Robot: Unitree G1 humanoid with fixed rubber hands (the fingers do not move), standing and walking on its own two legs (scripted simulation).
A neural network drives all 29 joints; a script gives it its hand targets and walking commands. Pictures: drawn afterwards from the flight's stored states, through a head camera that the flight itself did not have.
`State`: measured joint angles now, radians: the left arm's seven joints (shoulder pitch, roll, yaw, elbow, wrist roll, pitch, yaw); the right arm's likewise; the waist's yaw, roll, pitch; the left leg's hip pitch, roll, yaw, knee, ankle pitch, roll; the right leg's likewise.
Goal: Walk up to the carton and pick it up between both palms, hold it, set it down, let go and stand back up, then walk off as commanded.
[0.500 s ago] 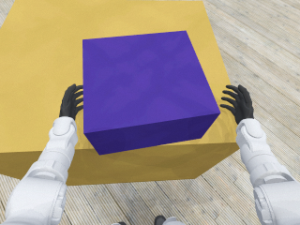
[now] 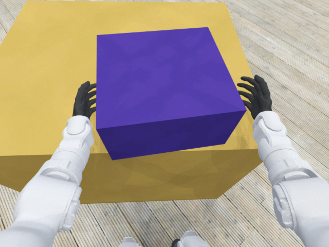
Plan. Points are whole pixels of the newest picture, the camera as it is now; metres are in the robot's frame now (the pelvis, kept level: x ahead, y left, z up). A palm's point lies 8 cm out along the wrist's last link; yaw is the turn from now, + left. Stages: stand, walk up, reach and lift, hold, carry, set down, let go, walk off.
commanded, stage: reach and lift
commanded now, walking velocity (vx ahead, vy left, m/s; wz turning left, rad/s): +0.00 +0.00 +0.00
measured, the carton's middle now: (162, 90) +0.52 -0.01 +0.04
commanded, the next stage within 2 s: none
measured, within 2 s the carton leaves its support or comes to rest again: leaves its support in 1.58 s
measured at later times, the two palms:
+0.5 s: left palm (85, 115) +0.45 +0.18 +0.04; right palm (249, 115) +0.42 -0.22 +0.05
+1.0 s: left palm (89, 114) +0.45 +0.17 +0.04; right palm (253, 115) +0.42 -0.23 +0.05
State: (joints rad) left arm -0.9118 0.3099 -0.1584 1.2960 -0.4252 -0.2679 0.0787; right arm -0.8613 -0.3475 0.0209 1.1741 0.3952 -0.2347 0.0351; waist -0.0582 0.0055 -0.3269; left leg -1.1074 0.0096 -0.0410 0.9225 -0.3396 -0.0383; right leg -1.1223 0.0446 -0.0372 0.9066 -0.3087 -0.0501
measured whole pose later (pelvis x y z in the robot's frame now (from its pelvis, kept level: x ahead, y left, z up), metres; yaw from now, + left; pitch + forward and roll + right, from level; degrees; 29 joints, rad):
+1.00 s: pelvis +0.00 +0.00 +0.00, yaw +0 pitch +28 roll +0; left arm -0.92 0.24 -0.09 1.38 -0.37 -0.33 0.13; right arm -0.82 -0.25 -0.07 1.13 0.25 -0.23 -0.02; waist -0.07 0.04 -0.32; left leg -1.07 0.01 -0.05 0.91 -0.34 -0.03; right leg -1.08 0.04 -0.04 0.89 -0.30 -0.04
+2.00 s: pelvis +0.03 +0.02 +0.05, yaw +3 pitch +18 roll -2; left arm -0.71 0.18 -0.10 1.20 -0.33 -0.24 0.21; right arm -0.53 -0.19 -0.14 0.80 0.11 -0.01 -0.01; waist -0.09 0.08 -0.30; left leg -0.69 -0.02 -0.10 0.66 -0.27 -0.02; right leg -0.66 0.02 -0.09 0.59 -0.24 -0.03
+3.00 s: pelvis +0.03 +0.03 +0.08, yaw +1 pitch +5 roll -1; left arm -0.53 0.16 0.11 0.59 -0.13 0.28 0.20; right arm -0.52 -0.22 -0.08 0.48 0.19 0.35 -0.07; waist -0.03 0.04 -0.20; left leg -0.31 -0.01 -0.05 0.39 -0.17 0.00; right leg -0.28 0.02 -0.03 0.31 -0.12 -0.02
